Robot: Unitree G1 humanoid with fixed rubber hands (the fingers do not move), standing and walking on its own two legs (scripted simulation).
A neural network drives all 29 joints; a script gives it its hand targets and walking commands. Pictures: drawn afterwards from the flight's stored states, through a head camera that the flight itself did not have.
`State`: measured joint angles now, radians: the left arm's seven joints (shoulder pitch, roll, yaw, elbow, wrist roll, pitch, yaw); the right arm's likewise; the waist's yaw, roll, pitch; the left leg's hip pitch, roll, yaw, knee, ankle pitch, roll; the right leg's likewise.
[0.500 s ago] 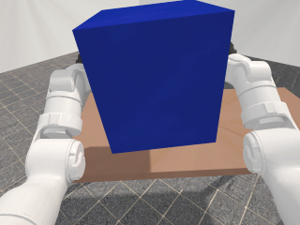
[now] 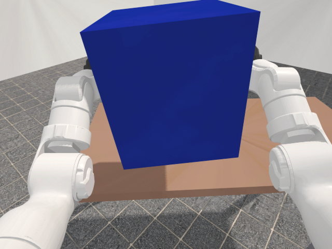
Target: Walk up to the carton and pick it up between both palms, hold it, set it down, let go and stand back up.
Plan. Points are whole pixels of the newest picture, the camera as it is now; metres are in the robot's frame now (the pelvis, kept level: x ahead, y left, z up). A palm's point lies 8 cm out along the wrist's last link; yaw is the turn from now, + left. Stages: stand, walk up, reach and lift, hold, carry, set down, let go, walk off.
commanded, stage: hold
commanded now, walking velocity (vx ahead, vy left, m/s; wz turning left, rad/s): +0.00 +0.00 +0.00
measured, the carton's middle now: (171, 78) +0.43 +0.00 +0.27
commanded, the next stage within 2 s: set down in 0.08 s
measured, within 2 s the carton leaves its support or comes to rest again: neither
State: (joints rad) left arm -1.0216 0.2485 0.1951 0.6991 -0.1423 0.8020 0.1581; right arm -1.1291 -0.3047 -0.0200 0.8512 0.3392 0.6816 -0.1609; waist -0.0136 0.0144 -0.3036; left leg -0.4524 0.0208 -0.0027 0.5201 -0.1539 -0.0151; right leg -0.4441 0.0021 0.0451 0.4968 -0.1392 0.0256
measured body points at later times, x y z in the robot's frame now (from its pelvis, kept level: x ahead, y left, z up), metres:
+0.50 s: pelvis +0.01 -0.01 +0.00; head -0.06 -0.01 +0.45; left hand +0.43 +0.19 +0.26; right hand +0.43 -0.17 +0.29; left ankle +0.07 +0.13 -0.73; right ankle +0.07 -0.13 -0.73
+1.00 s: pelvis +0.03 +0.00 +0.00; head -0.01 -0.01 +0.45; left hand +0.46 +0.19 +0.21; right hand +0.45 -0.17 +0.21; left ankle +0.07 +0.13 -0.73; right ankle +0.07 -0.13 -0.73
